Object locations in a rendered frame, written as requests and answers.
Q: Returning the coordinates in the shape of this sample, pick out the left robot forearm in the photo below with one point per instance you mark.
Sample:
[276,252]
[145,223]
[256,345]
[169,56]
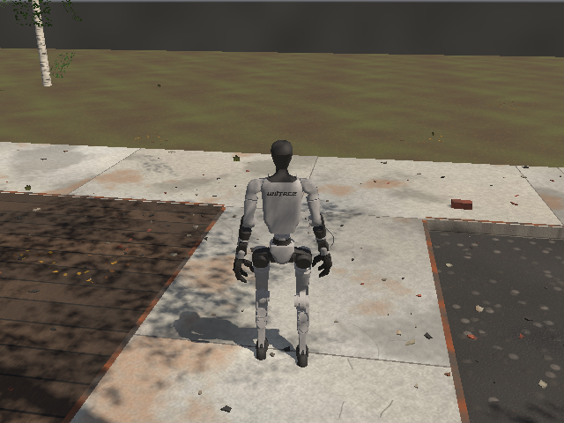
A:
[243,240]

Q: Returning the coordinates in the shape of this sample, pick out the robot left upper arm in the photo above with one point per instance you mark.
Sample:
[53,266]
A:
[250,202]

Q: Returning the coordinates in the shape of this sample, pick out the robot right hand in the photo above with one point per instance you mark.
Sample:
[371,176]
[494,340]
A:
[327,263]

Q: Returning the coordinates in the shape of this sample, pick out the humanoid robot head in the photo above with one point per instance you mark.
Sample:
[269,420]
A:
[281,152]

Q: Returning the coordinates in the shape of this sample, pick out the right robot thigh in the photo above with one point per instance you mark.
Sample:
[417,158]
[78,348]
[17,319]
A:
[302,266]

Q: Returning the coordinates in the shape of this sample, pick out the robot left hand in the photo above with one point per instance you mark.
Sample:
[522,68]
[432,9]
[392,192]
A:
[239,271]

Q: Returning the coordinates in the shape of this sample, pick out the right robot forearm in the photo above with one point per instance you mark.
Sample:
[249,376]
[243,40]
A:
[321,238]

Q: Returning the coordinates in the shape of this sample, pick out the robot right upper arm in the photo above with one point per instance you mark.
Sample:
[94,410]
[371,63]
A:
[309,187]

